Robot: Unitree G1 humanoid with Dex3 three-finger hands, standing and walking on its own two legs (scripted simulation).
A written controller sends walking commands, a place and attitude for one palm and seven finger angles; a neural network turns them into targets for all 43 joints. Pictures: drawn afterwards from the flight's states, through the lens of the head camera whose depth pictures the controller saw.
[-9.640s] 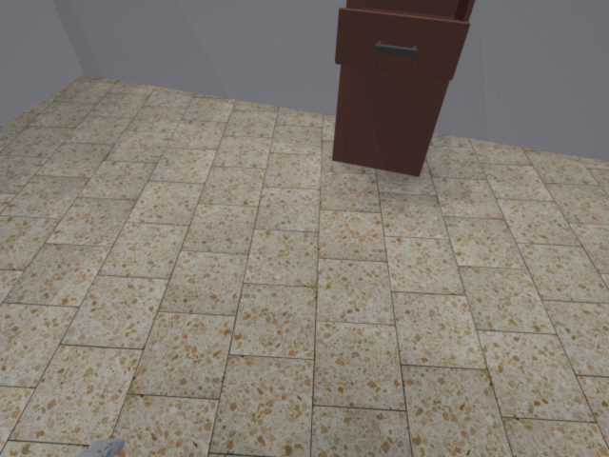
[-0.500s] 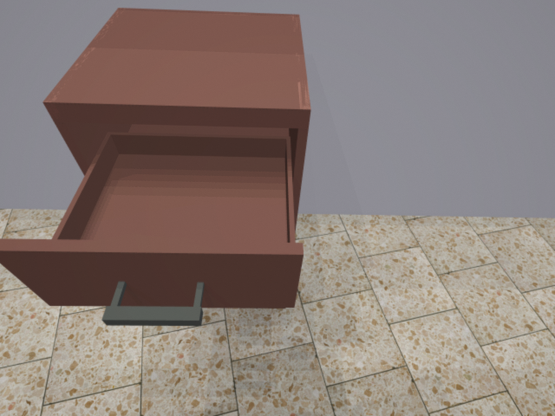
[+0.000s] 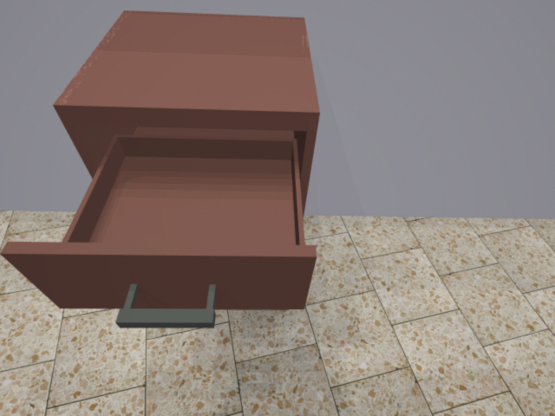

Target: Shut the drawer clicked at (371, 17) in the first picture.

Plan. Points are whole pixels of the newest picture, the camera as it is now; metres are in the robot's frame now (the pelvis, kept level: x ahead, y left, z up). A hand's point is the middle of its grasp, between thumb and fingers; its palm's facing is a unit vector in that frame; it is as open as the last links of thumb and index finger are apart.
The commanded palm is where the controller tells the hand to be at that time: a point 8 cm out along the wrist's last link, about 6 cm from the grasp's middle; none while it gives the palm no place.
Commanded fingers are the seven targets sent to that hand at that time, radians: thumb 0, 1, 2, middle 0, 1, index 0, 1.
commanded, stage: look again from close up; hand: left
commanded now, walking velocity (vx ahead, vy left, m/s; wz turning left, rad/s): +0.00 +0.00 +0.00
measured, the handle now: (170, 304) +0.27 +0.19 -0.02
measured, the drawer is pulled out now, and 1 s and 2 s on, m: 0.28 0.28 0.28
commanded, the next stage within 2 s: raise the hand and make a fist in 0.50 s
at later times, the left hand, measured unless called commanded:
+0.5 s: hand out of the picture -0.02 +0.14 -0.18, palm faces +0.02 -0.99 -0.17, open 7.4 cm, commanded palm none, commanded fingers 0.00 0.90 0.90 -0.20 -0.30 -0.20 -0.30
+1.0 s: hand out of the picture +0.10 +0.11 -0.04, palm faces +0.19 -0.98 -0.01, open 6.3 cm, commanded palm +0.08 +0.18 -0.03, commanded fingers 0.00 0.90 0.90 -0.62 -0.75 -0.62 -0.75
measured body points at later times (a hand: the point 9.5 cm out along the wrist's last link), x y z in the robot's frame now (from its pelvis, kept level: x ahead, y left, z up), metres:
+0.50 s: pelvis +0.00 -0.02 +0.00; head +0.01 -0.01 +0.45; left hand -0.02 +0.19 -0.16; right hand -0.01 -0.24 -0.16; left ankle +0.00 +0.06 -0.74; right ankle -0.04 -0.15 -0.74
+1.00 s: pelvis -0.03 -0.07 -0.05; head -0.02 -0.06 +0.40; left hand +0.09 +0.16 -0.03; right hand +0.19 -0.31 -0.08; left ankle +0.00 +0.06 -0.74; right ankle -0.04 -0.15 -0.74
